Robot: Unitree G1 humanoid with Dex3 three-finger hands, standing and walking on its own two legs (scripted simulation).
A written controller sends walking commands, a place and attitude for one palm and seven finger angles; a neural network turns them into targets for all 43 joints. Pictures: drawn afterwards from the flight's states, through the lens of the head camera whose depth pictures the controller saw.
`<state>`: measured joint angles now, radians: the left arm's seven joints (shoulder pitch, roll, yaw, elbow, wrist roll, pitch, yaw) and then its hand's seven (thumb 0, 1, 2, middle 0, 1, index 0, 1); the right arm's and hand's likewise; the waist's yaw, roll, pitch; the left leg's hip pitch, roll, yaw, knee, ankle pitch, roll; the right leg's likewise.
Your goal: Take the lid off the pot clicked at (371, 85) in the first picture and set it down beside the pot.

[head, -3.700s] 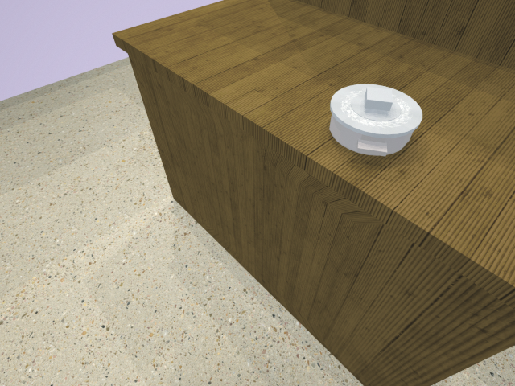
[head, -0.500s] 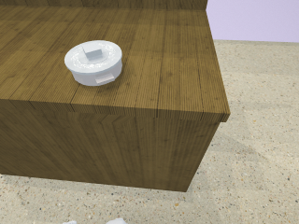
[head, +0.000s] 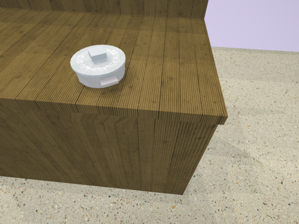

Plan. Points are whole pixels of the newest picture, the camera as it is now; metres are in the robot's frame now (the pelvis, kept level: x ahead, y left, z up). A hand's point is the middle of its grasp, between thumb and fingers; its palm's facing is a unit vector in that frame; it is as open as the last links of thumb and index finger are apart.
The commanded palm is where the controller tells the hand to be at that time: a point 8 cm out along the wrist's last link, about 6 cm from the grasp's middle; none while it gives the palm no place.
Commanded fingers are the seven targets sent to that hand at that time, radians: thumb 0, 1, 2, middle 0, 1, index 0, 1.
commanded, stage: look again from close up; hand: left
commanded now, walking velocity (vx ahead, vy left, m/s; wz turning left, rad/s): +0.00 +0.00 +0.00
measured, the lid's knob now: (97, 53) +0.57 +0.19 +0.16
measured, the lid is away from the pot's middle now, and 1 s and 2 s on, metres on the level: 0.00 0.00 0.00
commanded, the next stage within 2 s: shuffle to correct the standing spot in 0.64 s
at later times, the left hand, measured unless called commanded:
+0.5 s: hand out of the picture +0.01 +0.19 -0.17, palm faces +0.03 -0.98 -0.20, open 7.4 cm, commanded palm none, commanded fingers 0.00 0.90 0.90 -0.20 -0.30 -0.20 -0.30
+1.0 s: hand out of the picture +0.00 +0.19 -0.18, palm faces +0.05 -0.98 -0.17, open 7.4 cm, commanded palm none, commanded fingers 0.00 0.90 0.90 -0.20 -0.30 -0.20 -0.30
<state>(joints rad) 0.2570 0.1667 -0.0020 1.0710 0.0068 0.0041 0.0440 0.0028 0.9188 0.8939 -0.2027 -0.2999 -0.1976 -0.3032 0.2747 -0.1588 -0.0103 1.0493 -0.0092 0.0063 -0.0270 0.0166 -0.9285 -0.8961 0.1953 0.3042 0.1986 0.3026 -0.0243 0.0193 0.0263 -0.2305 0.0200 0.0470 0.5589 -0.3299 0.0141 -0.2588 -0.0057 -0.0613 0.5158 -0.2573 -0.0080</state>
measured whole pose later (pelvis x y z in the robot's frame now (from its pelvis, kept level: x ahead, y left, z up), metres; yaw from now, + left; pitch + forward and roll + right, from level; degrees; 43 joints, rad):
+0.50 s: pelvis -0.01 +0.02 +0.00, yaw +0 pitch -1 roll +0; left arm 0.28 0.16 0.00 1.05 0.01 0.00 0.04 0.01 0.91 0.89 -0.20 -0.30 -0.20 -0.30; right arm 0.26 -0.17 0.01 1.07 -0.01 -0.02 -0.02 0.01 -0.92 -0.90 0.19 0.30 0.20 0.30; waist 0.00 0.00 0.02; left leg -0.18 -0.02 0.07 0.50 -0.29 0.04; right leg -0.24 -0.04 -0.04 0.51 -0.25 0.02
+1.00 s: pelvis +0.01 +0.02 +0.00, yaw -1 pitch -1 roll -1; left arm 0.34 0.15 0.03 1.05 0.01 0.01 0.03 0.01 0.91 0.89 -0.20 -0.30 -0.20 -0.30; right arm 0.32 -0.15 0.00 1.09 -0.01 0.00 -0.01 0.01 -0.91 -0.90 0.19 0.30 0.20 0.30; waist 0.01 0.00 0.02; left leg -0.21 0.00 0.07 0.57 -0.36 0.04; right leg -0.25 -0.03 -0.04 0.55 -0.29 0.01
